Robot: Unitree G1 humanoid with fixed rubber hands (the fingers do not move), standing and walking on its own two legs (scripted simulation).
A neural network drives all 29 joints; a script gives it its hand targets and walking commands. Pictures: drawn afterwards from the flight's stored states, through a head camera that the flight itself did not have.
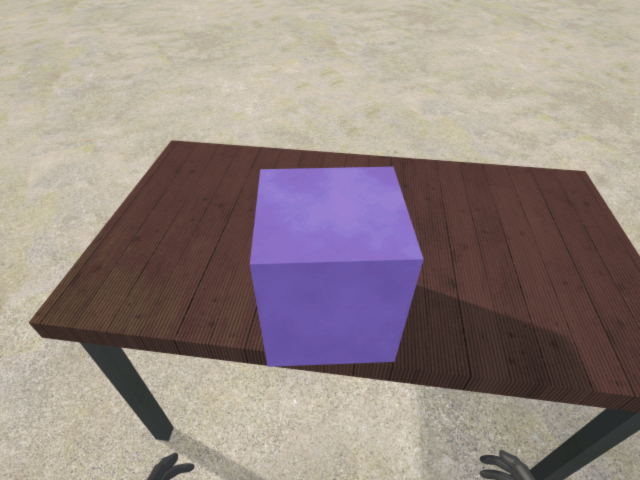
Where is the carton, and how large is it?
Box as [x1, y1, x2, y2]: [250, 167, 423, 366]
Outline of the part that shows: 393,167 260,169 250,257 250,268 268,366 394,361 423,259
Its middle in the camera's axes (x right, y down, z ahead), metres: +0.02 +0.05 +0.63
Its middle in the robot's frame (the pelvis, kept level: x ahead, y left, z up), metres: +0.45 +0.02 +0.00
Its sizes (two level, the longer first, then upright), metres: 0.210 0.200 0.250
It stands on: a table, 0.66 m high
